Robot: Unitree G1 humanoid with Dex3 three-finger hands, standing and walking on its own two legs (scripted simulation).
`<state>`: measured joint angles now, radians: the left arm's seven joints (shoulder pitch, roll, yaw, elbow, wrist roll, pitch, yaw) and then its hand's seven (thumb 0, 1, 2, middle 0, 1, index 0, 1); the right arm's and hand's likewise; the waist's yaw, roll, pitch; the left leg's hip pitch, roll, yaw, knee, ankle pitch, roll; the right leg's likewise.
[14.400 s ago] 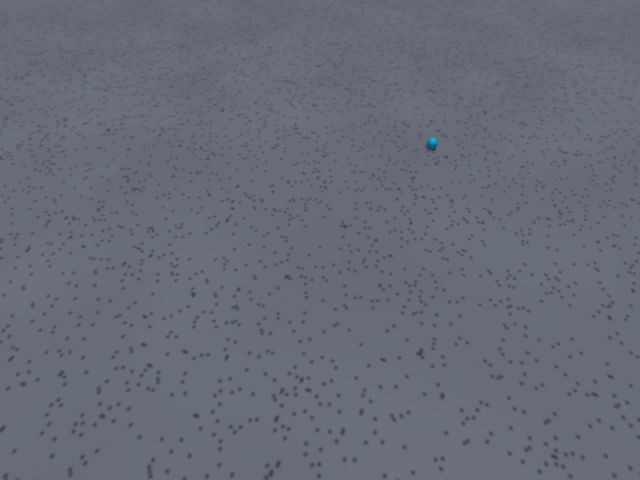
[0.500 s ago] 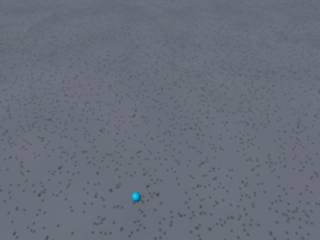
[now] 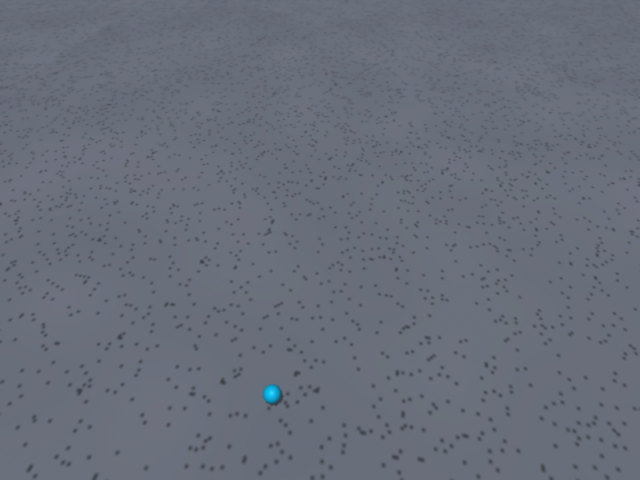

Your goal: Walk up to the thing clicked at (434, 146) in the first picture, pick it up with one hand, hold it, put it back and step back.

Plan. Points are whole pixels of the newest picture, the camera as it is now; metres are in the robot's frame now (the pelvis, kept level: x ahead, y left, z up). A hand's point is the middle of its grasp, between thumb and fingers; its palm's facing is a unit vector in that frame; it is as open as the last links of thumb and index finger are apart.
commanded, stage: stand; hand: left
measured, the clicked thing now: (272, 393) +0.49 +0.15 -0.75
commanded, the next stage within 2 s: walk up in 0.70 s
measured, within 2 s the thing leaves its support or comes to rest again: neither
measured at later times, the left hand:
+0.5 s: hand out of the picture +0.06 +0.26 -0.16, palm faces -0.01 -0.94 -0.34, open 7.4 cm
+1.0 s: hand out of the picture +0.09 +0.22 -0.17, palm faces -0.06 -0.92 -0.38, open 7.4 cm
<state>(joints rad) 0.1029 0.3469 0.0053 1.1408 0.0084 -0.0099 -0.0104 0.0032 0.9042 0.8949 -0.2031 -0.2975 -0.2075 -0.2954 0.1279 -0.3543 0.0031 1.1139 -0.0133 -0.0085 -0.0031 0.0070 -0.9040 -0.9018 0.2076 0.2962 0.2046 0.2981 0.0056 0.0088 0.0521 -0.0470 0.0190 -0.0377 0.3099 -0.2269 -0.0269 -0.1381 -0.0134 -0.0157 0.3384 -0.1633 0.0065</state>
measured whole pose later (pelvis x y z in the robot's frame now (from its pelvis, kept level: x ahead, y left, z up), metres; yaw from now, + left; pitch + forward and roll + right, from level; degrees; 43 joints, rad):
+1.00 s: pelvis +0.02 -0.07 -0.02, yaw -3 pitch -4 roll +0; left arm 0.20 0.41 0.10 1.00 0.04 0.03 -0.06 0.00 0.91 0.90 -0.20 -0.30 -0.20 -0.29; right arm 0.26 -0.42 -0.08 0.99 -0.04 -0.02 -0.03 0.01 -0.90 -0.90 0.21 0.30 0.21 0.30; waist 0.00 0.01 0.13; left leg -0.10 0.13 -0.02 0.59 -0.41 -0.05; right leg -0.29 -0.01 0.02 0.62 -0.25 0.00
